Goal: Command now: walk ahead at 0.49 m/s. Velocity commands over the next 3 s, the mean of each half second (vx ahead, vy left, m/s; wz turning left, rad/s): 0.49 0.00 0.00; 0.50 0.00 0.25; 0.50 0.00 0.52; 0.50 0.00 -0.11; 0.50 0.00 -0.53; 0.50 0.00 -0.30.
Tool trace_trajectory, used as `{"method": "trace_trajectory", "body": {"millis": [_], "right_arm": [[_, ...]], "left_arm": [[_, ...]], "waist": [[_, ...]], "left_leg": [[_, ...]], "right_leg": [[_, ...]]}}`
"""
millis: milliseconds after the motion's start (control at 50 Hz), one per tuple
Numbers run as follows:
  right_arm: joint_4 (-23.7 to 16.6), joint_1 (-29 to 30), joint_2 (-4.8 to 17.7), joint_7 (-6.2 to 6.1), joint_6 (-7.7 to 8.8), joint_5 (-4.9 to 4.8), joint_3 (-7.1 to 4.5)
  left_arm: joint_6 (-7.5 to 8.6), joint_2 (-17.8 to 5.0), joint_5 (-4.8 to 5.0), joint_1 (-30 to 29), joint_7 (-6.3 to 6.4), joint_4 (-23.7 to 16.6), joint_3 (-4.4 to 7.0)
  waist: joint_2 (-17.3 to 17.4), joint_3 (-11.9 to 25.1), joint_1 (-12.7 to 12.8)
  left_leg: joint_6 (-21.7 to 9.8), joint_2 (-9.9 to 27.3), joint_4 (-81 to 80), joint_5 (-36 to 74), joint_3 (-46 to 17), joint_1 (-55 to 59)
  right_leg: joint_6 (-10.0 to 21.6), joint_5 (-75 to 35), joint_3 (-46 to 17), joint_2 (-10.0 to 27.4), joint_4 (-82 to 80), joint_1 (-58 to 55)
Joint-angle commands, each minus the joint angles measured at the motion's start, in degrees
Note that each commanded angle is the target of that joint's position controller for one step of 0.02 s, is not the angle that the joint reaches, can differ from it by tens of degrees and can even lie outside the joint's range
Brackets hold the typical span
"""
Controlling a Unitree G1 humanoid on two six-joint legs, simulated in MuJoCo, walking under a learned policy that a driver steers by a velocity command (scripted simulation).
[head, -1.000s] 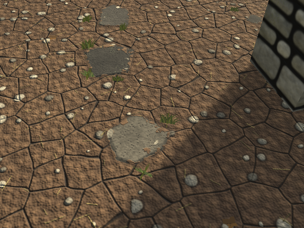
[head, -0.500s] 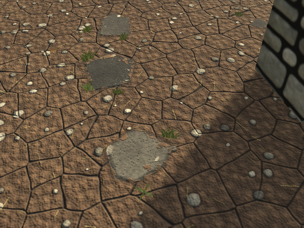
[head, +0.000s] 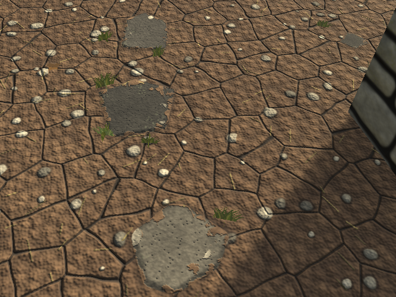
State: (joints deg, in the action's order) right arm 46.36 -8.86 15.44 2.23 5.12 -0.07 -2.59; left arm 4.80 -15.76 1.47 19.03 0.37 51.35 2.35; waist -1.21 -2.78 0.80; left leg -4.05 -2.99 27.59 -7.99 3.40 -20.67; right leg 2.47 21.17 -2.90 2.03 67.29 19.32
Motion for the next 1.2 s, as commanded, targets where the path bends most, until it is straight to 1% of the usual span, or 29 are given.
{"method": "trace_trajectory", "body": {"millis": [20,80,140,200,300,360,400,420,440,460,480,500,520,540,580,620,740,840,900,920,940,960,980,1000,1020,1040,1060,1120,1200], "right_arm": [[-1.93,-1.29,5.18,0.03,1.33,0.83,-1.34],[-0.29,-2.99,6.49,-0.26,1.92,0.17,-1.6],[1.0,-5.81,8.06,-1.26,1.39,-0.02,-1.9],[2.18,-8.76,9.08,-1.86,0.87,-0.52,-1.94],[5.16,-14.42,9.64,-2.1,-0.66,-0.98,-2.04],[5.61,-13.97,10.72,-2.5,-1.74,-1.05,-2.52],[5.08,-11.94,10.59,-2.67,-2.41,-0.8,-2.33],[3.72,-12.01,8.62,-2.82,-2.38,0.03,-1.31],[2.99,-19.36,1.45,-2.05,-1.1,0.21,0.87],[3.95,-17.18,4.79,-1.82,0.24,-0.57,0.2],[2.09,-11.72,9.26,-1.46,1.13,-2.32,-1.1],[1.22,-8.26,9.17,-1.62,1.44,-2.54,-1.04],[1.02,-6.49,8.47,-1.88,1.3,-1.61,-1.2],[1.29,-7.49,7.81,-2.05,0.67,-1.11,-1.45],[2.16,-9.61,5.35,-2.19,-0.7,-0.8,-1.13],[1.42,-7.9,4.76,-2.37,-1.47,-0.66,-1.06],[-1.74,2.6,3.24,-1.35,-1.01,-0.95,-0.47],[-5.56,9.14,3.1,0.23,-0.89,-1.13,-0.21],[-7.17,8.22,4.56,1.39,-0.94,-0.99,-0.87],[-6.99,5.26,5.81,1.46,-1.14,-0.89,-1.59],[-5.48,-1.89,7.74,1.36,-1.29,-0.96,-2.89],[-3.21,-11.47,11.5,0.6,-1.54,-1.15,-4.87],[-2.76,-16.7,18.32,-0.32,-1.9,-1.26,-6.73],[-3.7,-16.44,15.83,-0.35,-1.64,-1.61,-5.59],[-3.81,-15.26,12.33,-0.47,-1.36,-0.97,-4.47],[-4.38,-12.06,10.6,-0.62,-1.1,-0.82,-4.04],[-5.21,-8.24,8.89,-0.56,-1.12,-0.72,-3.46],[-7.26,-3.93,7.46,-1.06,-1.03,-0.22,-2.97],[-6.73,-7.03,10.27,-2.55,-1.0,-0.87,-3.86]], "left_arm": [[0.49,-5.13,-0.38,1.55,0.34,-3.55,1.57],[-0.88,-4.07,-0.97,-1.41,0.6,-4.78,1.35],[-0.57,-3.99,-1.52,-8.1,0.45,-6.99,1.19],[0.31,-2.61,-1.32,-14.44,-0.27,-8.51,0.49],[1.02,-3.04,-0.53,-22.48,-1.97,-11.63,0.05],[1.33,-4.97,-0.5,-21.07,-2.79,-12.11,0.59],[1.39,-8.57,-0.64,-9.14,-2.45,-8.7,2.55],[1.23,-12.14,-1.25,1.6,-1.88,-6.16,3.8],[0.7,-17.4,-1.56,7.11,-1.74,-4.68,5.22],[0.53,-11.94,-1.09,7.47,-1.81,-4.7,3.64],[0.55,-9.55,-0.97,2.49,-1.72,-5.36,2.66],[0.52,-8.3,-1.12,-2.28,-1.67,-6.38,2.21],[0.62,-6.61,-1.46,-5.38,-1.87,-6.63,1.74],[0.98,-5.36,-1.98,-7.04,-1.97,-6.74,1.36],[1.53,-5.25,-1.82,-7.58,-2.23,-6.11,1.42],[1.9,-6.71,-1.81,-6.74,-1.9,-4.99,1.84],[1.64,-8.48,-2.01,-3.45,-0.4,-2.35,2.18],[0.2,-9.06,-1.22,0.04,0.04,0.25,2.58],[-1.27,-10.66,-0.93,-1.42,0.68,-0.08,3.19],[-1.78,-11.49,-0.95,-2.04,1.04,-0.5,3.44],[-2.47,-11.63,-1.07,-2.93,1.44,-0.99,3.45],[-2.65,-10.92,-1.38,-2.62,1.9,-1.93,3.01],[-1.22,-4.73,-2.7,2.49,1.05,-4.57,0.82],[1.32,-4.17,-2.34,1.03,0.04,-4.73,0.15],[3.1,-8.29,0.07,-4.86,-0.91,-6.39,1.32],[4.01,-8.31,0.7,-7.95,-1.04,-7.55,1.14],[4.1,-7.9,-0.61,-9.29,-0.58,-7.41,1.36],[2.17,-7.59,-2.2,-6.64,-0.2,-7.62,2.07],[1.17,-5.0,-2.57,-13.01,0.19,-10.27,1.44]], "waist": [[5.07,4.8,0.2],[4.43,1.71,0.54],[3.25,-0.2,-1.22],[3.06,-0.89,-3.62],[3.31,-2.16,-6.02],[4.91,-0.28,-3.62],[5.41,7.29,3.03],[2.44,15.81,7.05],[-11.52,24.04,4.53],[-10.73,25.33,6.1],[-7.79,15.76,5.38],[-3.96,10.05,3.62],[-1.63,5.78,2.07],[-3.26,4.67,0.0],[-3.76,4.2,-1.68],[-2.99,2.67,-2.06],[-1.86,-0.23,1.61],[-0.67,-2.28,3.62],[-2.18,-0.5,1.53],[-3.27,2.12,-0.28],[-3.05,6.18,-4.32],[-0.41,11.44,-8.55],[12.32,18.64,-6.4],[12.79,24.72,-6.17],[9.74,19.04,-7.85],[5.65,12.85,-6.58],[0.65,7.81,-4.22],[4.07,5.4,0.19],[3.68,3.14,-1.3]], "left_leg": [[-9.4,15.2,-18.47,-0.4,-20.12,11.71],[-10.64,14.82,-21.74,2.66,-15.36,8.06],[-9.97,13.81,-22.68,5.73,-11.95,9.85],[-7.97,11.9,-22.55,7.5,-7.8,10.58],[-7.57,15.54,-18.89,9.52,-8.2,20.68],[-6.07,17.77,-13.65,18.91,-8.92,26.35],[-3.91,14.42,0.3,35.22,-5.99,24.73],[-2.11,11.51,15.53,26.38,-3.92,14.68],[2.5,1.15,37.97,-2.42,-1.74,-10.5],[1.88,0.31,45.21,-24.54,-10.09,-17.99],[0.89,3.8,47.65,-21.28,-10.31,-22.76],[0.69,7.01,45.32,-15.77,-8.27,-21.93],[1.1,8.92,41.56,-11.86,-7.44,-20.19],[1.38,10.69,38.84,-8.99,-7.86,-16.37],[2.51,11.27,36.5,-6.64,-7.17,-12.76],[3.74,11.7,32.69,-2.98,-6.95,-15.14],[3.79,9.43,12.89,14.39,-5.45,-15.55],[1.54,8.05,6.25,11.96,-4.66,-19.56],[-0.89,5.36,5.61,3.32,-1.1,-16.35],[-1.94,3.26,6.16,0.36,0.91,-11.46],[-3.41,0.7,4.66,0.59,2.43,-2.06],[-5.9,1.22,3.15,2.37,-1.89,13.72],[-15.63,15.78,1.92,-4.07,-29.02,37.33],[-20.35,22.37,-8.63,-9.28,-51.31,44.92],[-16.94,20.77,-10.18,-9.68,-44.23,41.64],[-14.71,18.58,-10.47,-6.02,-36.22,33.5],[-12.9,16.05,-11.7,-0.32,-29.95,24.34],[-13.14,12.71,-14.92,10.33,-23.71,11.44],[-11.43,9.5,-15.77,13.45,-18.1,6.45]], "right_leg": [[0.03,-6.35,-2.8,6.43,0.15,12.22],[-1.73,-9.44,-1.59,7.59,-5.8,15.12],[-3.23,-19.14,-0.86,7.51,-16.61,19.49],[-3.25,-27.92,1.63,5.14,-28.57,16.44],[-1.94,-26.48,1.97,3.04,-36.87,18.13],[0.36,-19.24,2.39,1.53,-39.16,14.87],[3.22,-18.2,5.39,-1.8,-41.0,-2.31],[6.51,-19.72,-1.37,4.74,-38.06,-20.2],[15.95,-7.98,-28.25,18.8,-41.22,-43.01],[15.9,-2.1,-39.11,20.29,-48.91,-43.75],[12.9,-0.96,-30.61,18.48,-50.31,-36.17],[11.42,-5.38,-23.15,16.25,-51.76,-27.3],[10.8,-10.2,-17.93,13.91,-53.97,-19.77],[9.99,-13.74,-14.17,12.01,-55.72,-14.97],[10.6,-18.17,-9.98,10.32,-58.48,-10.36],[11.19,-22.09,-6.28,10.27,-60.18,-9.41],[8.11,-23.4,4.23,8.71,-62.54,-11.57],[7.01,-26.94,7.32,12.63,-59.59,-22.95],[5.22,-44.95,9.43,13.9,-51.94,-27.64],[4.43,-55.26,10.42,13.63,-46.42,-28.0],[3.09,-61.31,12.15,12.15,-36.43,-26.04],[1.02,-54.92,13.04,9.66,-22.3,-16.76],[-2.92,-22.85,12.94,1.19,0.56,8.82],[-3.36,11.65,1.23,-6.02,10.75,20.9],[-1.75,8.65,-3.34,-2.06,12.89,26.79],[-0.72,3.52,-2.38,0.6,9.24,27.0],[-0.77,-0.06,-1.57,2.68,3.7,24.32],[-3.15,-3.72,-1.57,4.68,-4.72,15.5],[-6.24,-15.42,0.14,2.71,-19.87,15.29]]}}
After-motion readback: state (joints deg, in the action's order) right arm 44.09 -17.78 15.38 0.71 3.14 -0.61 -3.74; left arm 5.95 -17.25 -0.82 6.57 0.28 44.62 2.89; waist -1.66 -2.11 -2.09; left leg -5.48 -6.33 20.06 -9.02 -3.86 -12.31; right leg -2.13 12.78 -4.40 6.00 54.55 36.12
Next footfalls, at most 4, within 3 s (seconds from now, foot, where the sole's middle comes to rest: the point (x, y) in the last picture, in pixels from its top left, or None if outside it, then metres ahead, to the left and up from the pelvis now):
0.42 right None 0.42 -0.15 -0.77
0.96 left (179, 225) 0.72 0.10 -0.77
1.44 right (209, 154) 1.04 -0.01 -0.77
1.90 left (132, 135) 1.15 0.32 -0.77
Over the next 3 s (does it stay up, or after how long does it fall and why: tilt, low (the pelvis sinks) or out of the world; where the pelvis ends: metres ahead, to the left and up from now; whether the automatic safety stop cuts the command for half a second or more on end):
stays up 1.65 0.23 -0.01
